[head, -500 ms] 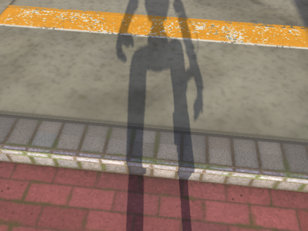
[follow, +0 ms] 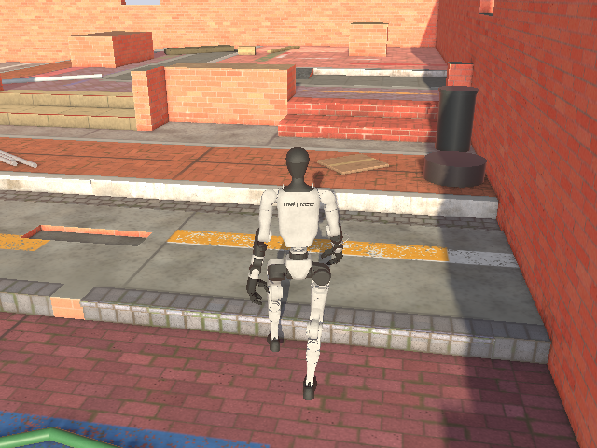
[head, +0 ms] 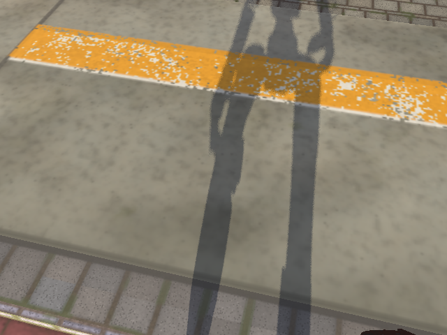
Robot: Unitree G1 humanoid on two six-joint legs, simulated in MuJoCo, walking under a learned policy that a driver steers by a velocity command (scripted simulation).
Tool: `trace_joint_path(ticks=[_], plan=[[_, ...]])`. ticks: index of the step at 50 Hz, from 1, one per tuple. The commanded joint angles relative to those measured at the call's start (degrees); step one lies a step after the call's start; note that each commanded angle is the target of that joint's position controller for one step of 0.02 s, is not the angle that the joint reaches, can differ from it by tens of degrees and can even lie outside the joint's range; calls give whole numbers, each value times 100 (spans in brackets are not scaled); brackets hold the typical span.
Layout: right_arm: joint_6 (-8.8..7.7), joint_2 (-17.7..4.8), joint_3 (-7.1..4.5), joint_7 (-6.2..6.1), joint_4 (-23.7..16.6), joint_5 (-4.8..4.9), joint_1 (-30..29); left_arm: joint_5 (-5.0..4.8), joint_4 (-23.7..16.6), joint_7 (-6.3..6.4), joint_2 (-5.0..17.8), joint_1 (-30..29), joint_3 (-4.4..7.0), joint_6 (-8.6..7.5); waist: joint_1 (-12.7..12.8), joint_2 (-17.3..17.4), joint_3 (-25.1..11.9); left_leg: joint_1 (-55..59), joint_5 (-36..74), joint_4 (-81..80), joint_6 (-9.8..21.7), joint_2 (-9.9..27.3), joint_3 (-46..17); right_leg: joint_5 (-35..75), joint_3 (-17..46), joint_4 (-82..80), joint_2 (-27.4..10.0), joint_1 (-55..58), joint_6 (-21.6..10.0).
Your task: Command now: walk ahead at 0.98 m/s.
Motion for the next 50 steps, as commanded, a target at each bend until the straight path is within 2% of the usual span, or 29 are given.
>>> trace_joint_path(ticks=[1,3,5,6,7,8,9,10,12,15,16,18,19,20,22,23,24,25,27,28,30,32,36,40,43,45,46,47,50], plan=[[21,-133,49,-108,-277,69,-131,13,-368,124,728,-132,31,-136,-378,-483,358,1092,-7,-188,244,-511,564,5965,342,-175,-1506,-561,-157],[81,-227,64,-261,-528,30,-289,118,-251,187,1205,90,131,6,-532,-758,112,1058,-1912,-440,376,-788,627,7580,440,639,-1902,334,-276],[68,-511,-82,-362,-332,46,687,299,-185,209,1118,253,87,199,-959,-455,-689,2355,-2499,-746,622,-1110,652,8815,512,2910,-1958,508,-370],[-38,-763,-244,-369,149,10,2192,178,-435,199,1277,-491,143,203,-1702,-403,-1055,4313,-1205,-1497,618,-985,645,8002,346,4529,-1617,-780,-286],[-48,-1333,-450,-411,439,-177,3229,72,-760,131,980,-1144,88,92,-1969,0,-1471,6125,-1621,-1724,849,255,-881,3712,340,6796,-896,-2853,-137],[-83,-1758,-537,-319,665,-250,3526,-8,-1150,138,250,-1759,-37,-136,-1744,931,-1013,6676,1350,-1941,902,1312,-2744,-589,763,8805,8,-4848,-33],[-71,-1599,-537,-256,773,-251,3199,-277,-1479,154,216,-1399,-55,-154,-1218,1071,-1225,7150,474,-2329,1541,1703,-3459,-316,1177,9295,-271,-6189,-168],[-71,-865,-400,-190,856,-249,3043,-220,-1557,192,271,-1817,-78,-88,-1183,547,-728,6761,-456,-2642,1456,1611,-3232,-376,922,9968,-519,-6808,-240],[-84,-184,-179,-146,1114,-177,3003,79,-1975,162,-132,-2404,-189,110,-743,-90,-64,5402,-1232,-2942,980,1259,-2336,-1010,845,11248,-565,-7572,-370],[-282,-21,9,-158,1409,-1,2681,90,-3140,170,-909,-3641,-582,434,-15,467,1075,2928,-2772,-4241,471,1232,-1243,-2215,998,12121,-741,-8623,-529],[-290,44,108,-108,1531,91,2409,-6,-3477,200,-891,-3961,-707,455,296,332,1416,1900,-2967,-4704,270,866,-592,-2068,726,11022,-939,-8188,-551],[-233,-30,196,-272,1268,281,1855,-82,-3339,130,-406,-3327,-659,497,773,-97,1201,53,270,-5590,502,197,478,-795,-349,8679,-1071,-4964,-267],[-306,-308,164,-292,1060,454,1606,-37,-2998,60,-311,-2581,-637,507,1056,-567,451,-377,2364,-5220,547,-26,829,149,-465,7903,-827,-2814,-222],[-475,-1163,-71,-262,867,625,2049,78,-2727,49,-13,-2079,-499,484,973,-763,-650,483,4994,-4430,707,79,563,214,-720,7322,-337,-1502,-117],[-549,-2600,-569,-242,763,584,2069,59,-2312,76,581,-693,-151,478,1615,606,-1952,3050,7661,-1869,698,562,143,-764,-399,5885,-71,-1114,-33],[-419,-2358,-662,-225,733,419,2089,63,-2101,79,915,-319,2,538,1760,854,-2168,3706,7676,95,588,485,-49,-1551,-2,4932,165,-1139,-192],[-444,-1399,-564,-166,641,183,1923,154,-1885,63,1702,-46,236,523,1509,-136,-1736,3180,3003,2954,423,-407,-577,-2828,2044,3569,-536,-1347,-632],[-497,-138,-372,24,-13,159,2587,39,-1512,99,1961,-453,385,541,455,-2406,-1915,797,-1341,5456,189,-1618,-1309,-3207,6028,997,-1924,-631,-1075],[-455,535,-72,-74,-680,-62,1856,57,-1308,-3,935,-1229,180,351,-243,-870,-397,-751,-1489,6983,296,-1104,-1364,-2839,5786,726,-2068,-1652,-834],[-374,554,-4,-176,-742,-161,1614,68,-940,-56,275,-1268,64,287,-527,-156,122,-996,-1390,6933,315,-841,-1226,-1558,4808,1074,-1982,-2247,-724],[-58,535,89,-200,-963,-80,1371,266,-592,51,105,-785,77,139,-545,195,366,-1428,-2295,6268,293,-798,-1174,-297,2915,1466,-1465,-2153,-528],[121,220,48,-197,-1028,-21,1050,152,-348,63,-135,-545,-19,-34,-631,119,467,-1312,-2519,5084,279,-537,-1086,132,2208,1107,-1185,-2316,-303],[40,-114,105,-37,-1456,14,-154,-9,-571,144,488,-350,74,-167,-381,-19,290,19,-1174,1615,-32,-372,78,1986,1260,-240,-732,-2222,-379],[-39,-117,131,91,-1557,103,-753,-74,-736,117,1109,49,233,-213,-111,-387,-50,1668,87,-1045,39,-869,564,4974,866,-640,-1152,-797,-224],[-28,-843,-159,-161,-1181,1,640,81,-732,191,1374,102,288,-53,-913,-1134,-957,3277,-444,-1452,325,-1174,145,7358,1014,1710,-1514,-19,-45],[-34,-1344,-399,-420,-633,-131,2502,109,-997,218,1234,-395,295,48,-1705,-779,-1778,5842,-1387,-1325,432,-135,-628,4659,1017,4778,-1116,-1853,-75],[-79,-1639,-454,-414,-633,-414,2386,-74,-1254,181,121,440,62,65,-783,1149,-2390,7522,-1285,-1139,935,1816,-3139,-1251,921,7080,-405,-4103,53],[-39,-1230,-440,-307,-709,-233,2295,-210,-1273,255,783,256,148,79,-1029,654,-2764,7214,-2302,-2137,1149,1882,-4393,-837,1063,7701,-467,-4644,-56],[-183,-555,-298,-264,-463,-169,1538,-33,-1399,140,736,-906,144,232,-551,-351,-340,4552,-868,-3032,651,1185,-2251,164,1033,6987,-1016,-4643,65]])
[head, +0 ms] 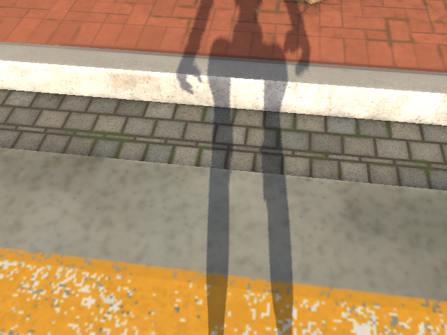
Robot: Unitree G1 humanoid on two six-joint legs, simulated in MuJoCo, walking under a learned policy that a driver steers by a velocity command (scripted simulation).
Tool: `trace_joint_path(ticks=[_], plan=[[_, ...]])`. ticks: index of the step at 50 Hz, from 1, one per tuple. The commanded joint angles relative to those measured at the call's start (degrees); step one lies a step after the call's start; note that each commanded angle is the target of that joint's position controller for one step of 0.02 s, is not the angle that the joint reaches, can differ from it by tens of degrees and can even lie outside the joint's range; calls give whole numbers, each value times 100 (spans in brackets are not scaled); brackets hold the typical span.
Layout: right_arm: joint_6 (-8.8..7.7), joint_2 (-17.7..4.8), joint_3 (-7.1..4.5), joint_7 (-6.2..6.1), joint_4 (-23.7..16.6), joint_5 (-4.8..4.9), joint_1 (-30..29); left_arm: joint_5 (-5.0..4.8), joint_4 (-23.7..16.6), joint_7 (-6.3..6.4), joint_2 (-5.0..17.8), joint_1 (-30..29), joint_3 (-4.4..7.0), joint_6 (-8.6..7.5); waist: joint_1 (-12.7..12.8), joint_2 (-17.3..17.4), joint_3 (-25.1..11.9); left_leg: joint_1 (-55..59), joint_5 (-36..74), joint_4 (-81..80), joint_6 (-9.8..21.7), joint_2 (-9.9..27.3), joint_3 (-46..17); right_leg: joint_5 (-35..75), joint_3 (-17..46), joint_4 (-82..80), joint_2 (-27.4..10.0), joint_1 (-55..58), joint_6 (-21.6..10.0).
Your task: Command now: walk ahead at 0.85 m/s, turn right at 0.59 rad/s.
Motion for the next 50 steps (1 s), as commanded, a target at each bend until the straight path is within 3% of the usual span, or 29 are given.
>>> trace_joint_path(ticks=[1,3,5,6,7,9,11,12,13,14,15,16,17,18,19,21,23,26,30,36,39,42,43,44,45,46,47,48,50], plan=[[-184,-333,-155,-35,89,63,975,116,-641,-97,375,-397,56,112,-374,-65,-37,1997,2256,-1760,620,1982,-2055,180,151,555,-519,-2347,131],[-267,-142,-88,-7,321,264,1127,191,-716,-155,161,-471,56,296,-169,148,184,1608,4157,-1779,242,1666,-1009,41,-56,188,-554,-2309,194],[-321,-268,-94,1,366,353,1001,254,-1105,-213,50,-917,6,324,-45,700,418,1339,5180,-1879,128,1572,-329,416,-355,-541,-512,-2470,235],[-272,-272,-131,-100,50,402,-102,-375,-1189,-185,153,-1008,70,217,76,1173,570,1017,4619,-1972,-9,1220,29,716,-215,-958,-531,-2463,324],[-223,-407,-144,-201,-73,386,-425,-412,-1216,-198,229,-1159,44,134,142,910,553,580,4189,-1954,-131,957,378,1204,-528,-1815,-400,-1971,373],[-192,-895,-243,-445,-15,400,117,-67,-1209,-326,258,-1310,84,15,-55,428,39,517,4795,-1198,-322,741,653,2707,-1232,-3231,210,-703,487],[-160,-1349,-353,-534,-83,531,236,-48,-1218,-449,537,-756,233,79,217,891,-650,886,5704,-339,-479,983,459,2759,-1218,-3471,502,365,337],[-120,-1394,-387,-518,-199,597,55,-64,-1150,-455,920,-207,390,150,543,968,-903,833,5775,474,-503,1061,366,2610,-1086,-3513,560,1030,131],[-103,-1285,-363,-444,-330,627,-272,-46,-959,-393,1316,678,576,231,1052,659,-1158,465,4889,1977,-579,969,306,3034,-780,-3781,451,2003,-172],[-108,-661,-210,-282,-222,596,-132,-14,-851,-273,1256,647,522,272,929,-666,-568,-321,-822,4079,-717,166,263,4047,-95,-4686,-52,2239,-504],[-103,-47,10,-164,-359,317,896,393,-1278,-194,1449,-234,384,169,-68,-1980,-900,-1449,-3185,6186,-709,-175,-408,8132,1575,-3626,-1182,2748,-1123],[-150,-606,24,-43,-364,479,1735,584,-1747,-209,1323,-652,280,59,-157,-1457,-2743,-1819,-2667,6733,-643,-124,-1722,7636,3383,-4097,-2511,3643,-2261],[-66,-1141,-78,-30,-249,543,1475,384,-1952,-263,1099,-1208,240,115,-152,-106,-2586,-1553,-2061,6243,-591,180,-1708,6162,3113,-4435,-2357,2832,-2144],[62,-1173,-129,-66,-227,545,1247,143,-1895,-285,883,-1457,149,138,-373,555,-1825,-1593,-1707,5662,-616,441,-1519,4737,2619,-4643,-2089,1819,-1812],[234,-1029,-120,-153,-174,526,1075,49,-1813,-276,639,-1615,28,142,-510,867,-1396,-1310,-1568,5222,-658,664,-1488,3734,2319,-4889,-1894,840,-1535],[506,-875,-132,-250,-169,562,1022,227,-1557,-252,594,-1691,-35,87,-658,350,-707,-366,-1401,4390,-745,791,-1493,3613,1416,-5248,-1549,-856,-1272],[507,-722,-140,-300,-208,500,1019,321,-1404,-153,802,-1643,46,70,-645,-116,-739,-367,-1133,3821,-856,677,-1312,4519,637,-5243,-1352,-775,-1196],[533,-707,-200,-303,-310,530,725,258,-1440,48,961,-1629,155,224,-462,-120,-1147,-1124,-676,3582,-1005,754,-1293,4454,350,-5175,-1569,308,-1137],[722,-658,-271,-292,-543,528,254,208,-1533,218,742,-1896,143,427,-313,-405,-783,-1547,-320,3201,-1094,903,-1097,2233,30,-5583,-1624,454,-981],[743,-527,-291,-114,-814,473,57,179,-1490,253,881,-1938,270,546,-186,-623,-635,-1229,-401,1960,-902,857,-635,2035,-485,-5457,-1942,878,-787],[749,-586,-352,22,-892,491,181,76,-1430,198,1024,-1988,356,553,-261,-787,-656,-686,-567,1129,-629,679,-330,2478,-703,-5124,-2118,1023,-563],[753,-686,-476,42,-748,466,764,-101,-1271,125,867,-1931,370,518,-587,-465,-658,533,748,-566,-141,330,-224,2007,-1201,-4073,-1818,667,155],[727,-1276,-682,-57,-700,424,1167,24,-1300,83,694,-1838,351,509,-628,591,-619,1453,2696,-950,250,939,-1414,828,-1592,-2648,-1262,-418,627],[690,-2075,-835,-115,-868,299,1220,258,-1736,46,477,-2151,268,477,-410,2266,-618,2459,4799,-754,1311,2204,-3605,-2055,-1391,-879,-332,-2619,1137],[556,-1831,-775,-35,-971,169,1344,255,-1836,26,678,-2672,302,418,-875,1473,-1393,2667,4511,-903,1789,2383,-3877,-2207,-169,23,-123,-3029,1082],[464,-1745,-744,1,-959,189,1150,95,-1849,33,771,-2845,332,402,-782,998,-1256,2609,3938,-975,1535,2089,-3470,-1713,80,207,-149,-3168,928],[450,-1580,-719,-49,-997,353,783,77,-1750,96,731,-2755,335,395,-562,644,-1011,2382,3451,-946,1182,1738,-3099,-1162,183,11,-222,-3236,861],[504,-1329,-638,-105,-1078,500,502,125,-1697,154,791,-2683,352,413,-438,577,-879,2081,3249,-953,989,1608,-2919,-844,233,-201,-287,-3145,865],[603,-1197,-578,-200,-1213,504,226,140,-1666,159,768,-2564,362,422,-249,718,-902,1640,3149,-971,854,1312,-2744,-432,217,-457,-140,-2679,905]])
Over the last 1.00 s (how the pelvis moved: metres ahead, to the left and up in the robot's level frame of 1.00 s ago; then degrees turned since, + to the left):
0.98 0.00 0.14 -6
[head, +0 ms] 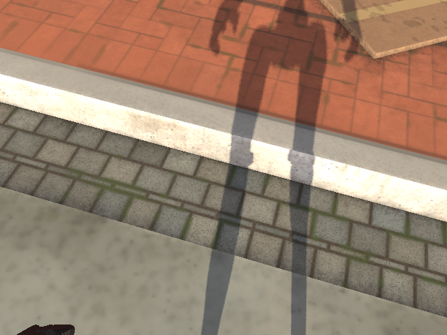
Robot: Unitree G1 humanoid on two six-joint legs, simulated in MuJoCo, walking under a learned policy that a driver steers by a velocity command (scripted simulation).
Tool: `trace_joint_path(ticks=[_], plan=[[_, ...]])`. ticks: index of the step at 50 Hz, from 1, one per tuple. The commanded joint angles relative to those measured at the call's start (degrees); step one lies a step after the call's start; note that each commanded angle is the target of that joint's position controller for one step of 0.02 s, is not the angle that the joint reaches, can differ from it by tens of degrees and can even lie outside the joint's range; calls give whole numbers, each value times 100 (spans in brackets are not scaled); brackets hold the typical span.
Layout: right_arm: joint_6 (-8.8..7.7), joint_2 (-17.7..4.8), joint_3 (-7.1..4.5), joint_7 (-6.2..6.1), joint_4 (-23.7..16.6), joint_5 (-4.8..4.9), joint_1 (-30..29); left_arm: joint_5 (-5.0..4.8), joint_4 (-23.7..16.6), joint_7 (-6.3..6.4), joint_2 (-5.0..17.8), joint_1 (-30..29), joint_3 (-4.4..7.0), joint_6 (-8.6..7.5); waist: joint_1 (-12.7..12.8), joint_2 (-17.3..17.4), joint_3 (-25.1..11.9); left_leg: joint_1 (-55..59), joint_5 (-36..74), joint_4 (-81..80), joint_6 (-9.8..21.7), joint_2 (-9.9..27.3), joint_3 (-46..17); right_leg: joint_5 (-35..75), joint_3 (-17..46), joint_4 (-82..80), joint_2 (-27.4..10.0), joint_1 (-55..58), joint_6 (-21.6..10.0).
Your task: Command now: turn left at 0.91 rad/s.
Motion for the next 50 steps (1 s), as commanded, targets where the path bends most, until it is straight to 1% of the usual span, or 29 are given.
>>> trace_joint_path(ticks=[1,6,13,15,16,17,18,19,20,21,22,24,26,27,28,30,31,32,33,34,35,36,37,38,39,41,43,46,50], plan=[[-19,-863,-241,-145,-590,32,-345,-1,-443,31,341,-197,80,-115,207,825,-1064,1502,3176,-755,946,1195,-1702,524,376,-170,136,-719,42],[52,-1041,-318,-261,-675,50,-267,-62,-406,0,222,-384,9,-144,92,928,-1094,1508,2493,-621,815,983,-2165,825,592,-1613,442,-436,170],[167,-1076,-317,-221,-880,37,-461,-105,-370,-119,394,-420,63,-263,-29,1222,-934,1213,2141,-409,750,771,-3057,742,784,-2822,598,407,53],[184,-1071,-309,-200,-959,75,-636,-126,-322,-155,499,-201,117,-314,74,1276,-926,1050,2044,-293,649,613,-3232,874,756,-3552,566,1023,-41],[192,-998,-259,-192,-990,91,-830,-109,-208,-182,543,108,137,-331,239,1220,-998,987,1852,-79,505,494,-2996,1478,597,-4185,438,1515,-117],[188,-770,-171,-186,-972,51,-663,-55,-152,-197,634,242,158,-326,150,967,-1141,671,1085,249,327,274,-2738,2236,762,-4489,11,2268,-289],[181,-319,-16,-159,-847,-90,-119,44,-301,-187,846,55,159,-270,-166,-301,-1327,129,-1085,1347,52,-367,-1953,3292,1906,-4621,-1108,2929,-791],[112,-540,-57,-177,-1010,-81,-250,261,-241,-187,920,202,152,-235,-203,-1662,-903,-764,-2712,2444,-342,-938,-1230,3828,3430,-5030,-1895,2600,-1932],[37,-886,-141,-178,-825,-126,-2,178,-386,-192,591,-25,53,-278,-246,-1262,-851,-794,-2450,3371,-602,-532,-1366,3461,3745,-4986,-2084,2356,-2269],[31,-942,-142,-151,-636,-146,-111,68,-434,-182,227,-219,-74,-273,-199,-682,-740,-617,-2013,3483,-719,-363,-1337,3109,2943,-4790,-1669,2181,-1980],[56,-676,-71,-137,-517,-215,-157,7,-415,-204,95,-280,-163,-243,-246,-389,-726,-446,-1799,3127,-829,-141,-1053,2534,2457,-4766,-1184,2122,-1588],[8,-355,35,-97,-597,-230,-448,-167,-410,-198,518,-222,-55,-92,-136,-484,-401,-355,-1540,2077,-924,-13,-404,2630,2143,-4712,-645,2013,-1302],[-51,-270,51,-107,-649,-123,-783,-189,-406,-155,1011,271,160,52,152,-706,-449,-197,-1618,1309,-894,-273,-93,2884,2213,-4623,-450,2313,-1311],[-69,-288,32,-121,-617,-57,-772,-178,-419,-138,1069,415,199,85,205,-800,-565,-150,-1552,1037,-868,-335,-145,2769,2426,-4621,-507,2543,-1350],[-87,-326,11,-119,-551,5,-616,-202,-413,-108,993,561,189,108,182,-854,-830,49,-1445,697,-793,-355,-157,1431,2601,-4792,-491,2626,-1364],[-174,-338,-35,-68,-425,105,-287,-353,-471,-48,960,563,189,152,-43,-1164,-732,861,-970,-391,-497,-377,-30,-1150,2864,-5207,-338,1944,-1297],[-235,-366,-73,-50,-250,94,21,-384,-528,-20,911,458,178,163,-253,-1179,-562,1655,-423,-1102,-281,-309,48,-1462,2780,-5255,-146,1258,-1113],[-292,-582,-151,-63,-14,20,600,-355,-666,-1,716,227,142,133,-528,-1030,-524,2985,-246,-1453,-31,135,-140,-1225,2375,-4824,198,42,-646],[-350,-939,-247,-100,105,-73,1058,-358,-781,-29,127,220,4,69,-631,406,-809,3947,-1422,-1489,300,1571,-1481,-1001,1278,-2799,642,-1207,-292],[-443,-1137,-283,-27,28,-280,689,-412,-1090,-62,219,-46,5,-97,-499,1424,-288,3110,-2575,-1923,783,2564,-3139,-303,1089,-1769,419,-2239,-361],[-555,-845,-207,-58,-100,-270,233,-386,-1083,-116,502,-9,54,-182,-270,1319,19,2787,-2785,-2023,827,2592,-3035,227,1003,-1077,-35,-2421,-359],[-625,-557,-122,-101,-117,-170,56,-338,-941,-170,563,209,80,-213,-180,1219,111,2754,-2430,-2090,635,2305,-2527,612,872,-719,-72,-2464,-324],[-656,-472,-88,-123,-107,-87,75,-279,-802,-197,536,441,89,-223,-143,1099,34,2847,-1988,-2062,454,2073,-2056,843,732,-335,-152,-2450,-273],[-686,-456,-64,-124,-36,-81,202,-245,-777,-241,450,495,64,-237,-180,986,141,2733,-1492,-2097,385,1946,-1627,1108,628,55,-240,-2512,-241],[-605,-630,-10,-63,137,-390,573,429,-764,-516,506,226,76,-51,-272,402,231,1997,-1536,-2364,379,1735,-1140,1164,217,367,-80,-2027,-238],[-607,-664,-18,23,241,-375,647,262,-808,-724,383,224,42,87,-214,782,452,1747,-1188,-2464,286,1591,-522,1467,146,655,-158,-2050,-237],[-652,-592,23,40,360,-339,843,166,-843,-779,456,79,49,140,-245,900,590,1796,-963,-2522,240,1613,-148,1704,169,641,-241,-2174,-244],[-702,-609,33,3,563,-351,1120,180,-993,-833,481,-381,4,147,-338,859,805,2158,-565,-2629,187,1706,427,1788,-28,-24,-359,-2275,-356],[-668,-682,41,-77,917,-371,1550,172,-1288,-936,271,-1154,-184,120,-568,833,1083,2765,806,-2642,151,1833,1197,1318,-837,-1288,-413,-1922,-830]])
Over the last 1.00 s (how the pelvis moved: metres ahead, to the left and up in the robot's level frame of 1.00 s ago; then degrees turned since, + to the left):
0.40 0.06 0.01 12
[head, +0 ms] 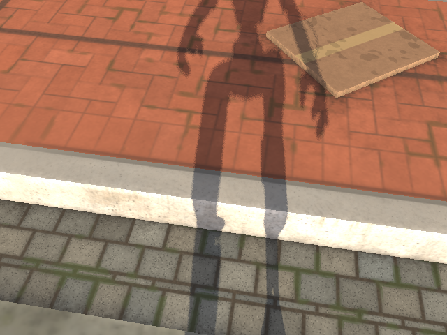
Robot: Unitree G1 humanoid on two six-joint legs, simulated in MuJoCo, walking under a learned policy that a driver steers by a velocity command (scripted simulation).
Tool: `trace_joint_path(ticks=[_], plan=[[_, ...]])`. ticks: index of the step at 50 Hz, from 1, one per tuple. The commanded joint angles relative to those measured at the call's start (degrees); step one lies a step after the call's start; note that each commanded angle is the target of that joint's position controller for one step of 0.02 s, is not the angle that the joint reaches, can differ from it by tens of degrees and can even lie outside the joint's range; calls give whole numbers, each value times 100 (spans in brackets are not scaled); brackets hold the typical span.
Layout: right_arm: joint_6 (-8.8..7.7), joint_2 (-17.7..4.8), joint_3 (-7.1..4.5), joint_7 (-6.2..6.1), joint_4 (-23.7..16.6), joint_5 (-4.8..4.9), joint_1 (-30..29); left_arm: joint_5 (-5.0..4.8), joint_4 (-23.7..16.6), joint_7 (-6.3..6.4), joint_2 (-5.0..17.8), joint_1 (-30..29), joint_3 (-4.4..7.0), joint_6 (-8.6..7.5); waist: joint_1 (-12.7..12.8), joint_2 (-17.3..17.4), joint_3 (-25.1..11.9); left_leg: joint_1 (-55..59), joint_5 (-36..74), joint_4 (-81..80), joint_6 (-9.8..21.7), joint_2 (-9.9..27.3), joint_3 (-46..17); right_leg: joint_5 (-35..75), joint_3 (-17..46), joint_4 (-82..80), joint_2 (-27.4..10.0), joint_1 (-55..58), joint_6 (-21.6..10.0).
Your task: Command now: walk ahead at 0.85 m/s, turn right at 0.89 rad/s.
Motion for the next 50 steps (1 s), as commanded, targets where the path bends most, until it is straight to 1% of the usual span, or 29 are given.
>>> trace_joint_path(ticks=[1,4,5,6,7,8,10,14,17,21,22,26,28,29,30,31,32,34,35,37,40,42,43,45,46,47,48,49,50], plan=[[-41,-768,-125,-67,-82,-25,0,-31,-843,-42,13,-1440,-159,-122,-72,850,1337,-390,3230,-332,789,1289,101,-588,-658,-987,105,-205,-470],[112,-1281,-199,-96,21,1,-36,-107,-500,175,325,91,-35,-170,898,1144,58,-575,8423,2264,774,1471,390,-1570,-1190,-1298,1155,2474,-968],[118,-1413,-216,-73,-96,65,-263,-98,-86,254,644,1472,138,-250,1566,1027,-684,-1523,7995,3935,698,1426,335,-1199,-776,-1840,1330,4440,-1162],[74,-898,-89,24,-334,79,-70,-32,153,362,1284,1812,363,-245,1415,-15,-1199,-3638,4014,5962,494,895,236,-2451,1002,-2463,433,6426,-1370],[-76,-554,5,157,-940,91,-550,-163,16,415,1866,1652,494,-188,1131,-1084,-1760,-5482,-222,7804,226,-302,-534,-3888,4638,-3926,-991,7264,-2007],[-185,-895,-40,180,-1221,57,-1650,-166,57,453,1705,1902,472,-164,1501,-65,-1473,-6101,504,7916,332,-115,-1577,-3253,4882,-4380,-922,7047,-1777],[-258,-652,81,148,-1177,92,-1542,-110,325,585,1350,1719,364,-281,912,361,-213,-5823,851,7080,417,392,-1515,-1673,3748,-4476,-714,5399,-1559],[175,-549,140,179,-958,-168,-972,-222,312,559,751,1063,87,-559,97,191,444,-4679,358,5598,186,645,-1426,-689,2331,-4866,15,3237,-1578],[172,-318,261,281,-1199,-73,-2049,-230,543,499,515,1249,-23,-767,386,89,1046,-4598,1964,3883,216,531,-916,849,1452,-5414,432,2840,-1213],[11,-161,305,400,-1121,170,-2700,-371,915,503,539,1767,-72,-1053,805,128,717,-3842,4490,2001,706,140,-574,2688,695,-5613,383,3706,-554],[12,-89,322,367,-1032,248,-2581,-273,988,554,618,1756,-71,-1074,753,-204,521,-3654,4449,2181,818,11,-569,3116,620,-5614,168,4139,-532],[59,-685,119,230,-642,242,-1540,69,979,873,872,1376,-42,-916,-54,-361,12,-3469,2837,2555,1208,-667,-380,7702,165,-4038,-337,5820,-111],[128,-931,-69,169,139,237,645,206,825,998,865,654,-28,-760,-1160,-360,-613,-1634,3219,2109,1419,-724,-534,8378,-6,-1486,-390,5404,16],[158,-1084,-209,133,611,210,2122,69,630,966,966,-314,22,-717,-2193,334,-508,-581,3931,988,1853,-515,-579,6627,-520,1884,467,4375,100],[280,-787,-143,95,1007,182,1978,86,253,807,-144,-928,-292,-947,-1451,2216,363,437,5225,1857,1919,-69,-1521,-1445,-264,4332,1688,1108,135],[172,-826,-97,118,715,-70,1179,-212,-99,735,-657,129,-471,-1039,-148,2124,-334,1521,6859,2291,2721,765,-3680,-1757,831,5310,1464,-591,334],[209,-922,-188,99,388,-49,477,-159,-159,696,-301,712,-513,-1079,112,1245,-1330,1780,3363,1223,3164,1424,-5214,-1359,1344,5305,1036,-878,238],[278,-509,-103,37,206,138,-218,304,-210,591,-3,224,-545,-1025,538,-500,-86,-725,28,320,2699,1092,-5191,-1032,1034,4835,541,-900,28],[210,-446,-18,4,234,178,-199,408,-347,530,-213,13,-617,-929,678,-609,347,-1705,-21,299,2617,874,-4937,-1121,881,4999,512,-1060,112],[23,-376,123,-4,436,126,-98,280,-1020,553,-893,-956,-881,-641,768,-311,1271,-3446,-79,-94,2454,566,-4450,-1688,363,5645,260,-1969,219],[-147,-461,126,107,611,97,-86,209,-1902,844,-1093,-2045,-1036,-589,629,150,1370,-4019,11,-447,2102,178,-3995,-2682,472,5820,-126,-2663,59],[58,-267,153,-72,622,272,71,90,-2066,772,-935,-2308,-1077,-597,398,-214,1063,-4947,1873,-1682,2110,-159,-3160,-1756,-384,2817,-134,194,102],[37,-160,163,-77,445,416,-14,-80,-1900,801,-1098,-1723,-1082,-666,552,-65,443,-5363,4652,-1338,2023,-307,-2749,-1272,-797,2083,171,2307,53],[-113,-1328,-217,10,230,547,-112,-121,-1350,886,-525,213,-713,-550,1416,579,-1779,-3611,10595,1271,1932,-95,-2668,-1694,-290,1465,760,4271,-31],[-219,-1854,-492,72,105,459,-445,-72,-1130,885,-135,1475,-442,-541,2041,1208,-2400,-2534,11400,3083,1794,161,-2960,-2444,265,437,645,4246,-158],[-427,-1278,-451,174,-62,346,-882,50,-864,844,608,2214,-172,-724,2172,291,-2818,-2514,8911,5357,1622,-219,-2826,-3955,1985,-720,-248,4586,-494],[-473,-161,-283,379,-768,340,-1430,7,-550,875,1165,2108,-5,-672,1759,-2377,-2346,-4545,2102,7684,1215,-1310,-2211,-3482,5477,-3597,-1522,4847,-706],[-440,166,-197,372,-939,49,-1207,-73,-448,842,720,1136,-48,-652,987,-1742,-1873,-5771,1748,9347,1232,-979,-2339,-3386,6552,-3992,-2008,4753,-1036],[-323,383,-133,332,-1028,-29,-1677,-123,-237,776,118,987,-158,-680,961,-854,-862,-6583,1705,9922,1312,-654,-1923,-3904,5598,-3636,-1858,4416,-1062]])
Over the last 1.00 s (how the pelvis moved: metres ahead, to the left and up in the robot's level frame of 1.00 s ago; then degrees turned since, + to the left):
0.18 -0.03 -0.02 -3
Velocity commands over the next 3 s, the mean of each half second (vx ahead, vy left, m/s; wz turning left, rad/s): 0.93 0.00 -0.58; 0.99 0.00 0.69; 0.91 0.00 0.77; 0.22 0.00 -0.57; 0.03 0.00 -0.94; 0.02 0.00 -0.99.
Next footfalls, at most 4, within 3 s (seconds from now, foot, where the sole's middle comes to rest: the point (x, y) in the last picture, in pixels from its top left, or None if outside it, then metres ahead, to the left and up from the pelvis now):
0.10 right None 0.24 -0.12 -0.76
0.58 left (261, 273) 0.70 -0.16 -0.79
0.92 right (320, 161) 1.03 -0.40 -0.62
1.34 left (248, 95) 1.40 -0.19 -0.62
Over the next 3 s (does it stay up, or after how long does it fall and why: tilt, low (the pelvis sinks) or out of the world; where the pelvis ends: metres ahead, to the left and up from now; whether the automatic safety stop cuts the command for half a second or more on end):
stays up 1.75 -0.16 0.16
